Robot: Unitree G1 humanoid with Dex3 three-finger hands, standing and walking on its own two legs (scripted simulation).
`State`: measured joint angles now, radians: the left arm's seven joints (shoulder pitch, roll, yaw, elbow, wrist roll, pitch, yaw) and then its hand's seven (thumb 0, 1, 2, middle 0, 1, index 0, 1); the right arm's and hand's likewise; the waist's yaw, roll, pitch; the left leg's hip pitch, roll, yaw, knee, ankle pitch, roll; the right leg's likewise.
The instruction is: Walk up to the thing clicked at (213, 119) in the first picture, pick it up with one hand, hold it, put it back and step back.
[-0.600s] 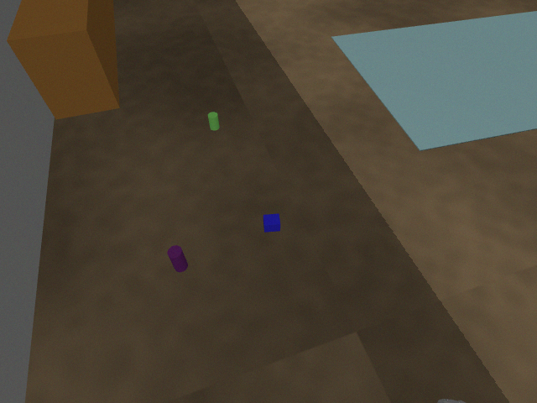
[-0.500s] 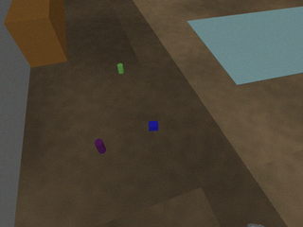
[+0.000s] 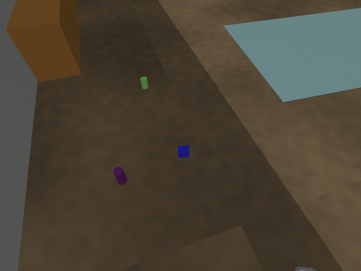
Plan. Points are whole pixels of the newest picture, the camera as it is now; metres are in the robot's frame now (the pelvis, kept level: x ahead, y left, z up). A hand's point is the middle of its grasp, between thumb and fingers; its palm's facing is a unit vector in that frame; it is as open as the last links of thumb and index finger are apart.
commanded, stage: stand
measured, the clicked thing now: (144, 83) +1.61 +0.31 -0.74
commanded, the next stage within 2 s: walk up in 0.52 s
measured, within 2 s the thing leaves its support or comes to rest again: neither
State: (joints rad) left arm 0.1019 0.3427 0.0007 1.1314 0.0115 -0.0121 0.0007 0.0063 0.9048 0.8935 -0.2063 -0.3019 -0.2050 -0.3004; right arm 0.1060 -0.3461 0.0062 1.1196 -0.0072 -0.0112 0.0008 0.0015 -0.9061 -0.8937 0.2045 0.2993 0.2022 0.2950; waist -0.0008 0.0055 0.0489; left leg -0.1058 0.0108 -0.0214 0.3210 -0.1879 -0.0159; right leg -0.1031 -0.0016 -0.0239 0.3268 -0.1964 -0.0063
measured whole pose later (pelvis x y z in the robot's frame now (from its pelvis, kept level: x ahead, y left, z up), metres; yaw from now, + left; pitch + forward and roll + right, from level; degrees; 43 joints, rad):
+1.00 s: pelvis -0.02 +0.02 -0.01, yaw -14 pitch -2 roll +0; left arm 0.20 0.40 0.05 0.89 0.02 0.03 -0.02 0.01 0.91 0.89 -0.20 -0.30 -0.20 -0.30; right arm 0.19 -0.38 -0.07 0.87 -0.04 0.01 0.02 0.00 -0.90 -0.89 0.21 0.30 0.20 0.30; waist -0.03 -0.01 0.15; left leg -0.20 0.07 0.15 0.55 -0.31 0.01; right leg -0.34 -0.02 0.00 0.77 -0.42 -0.01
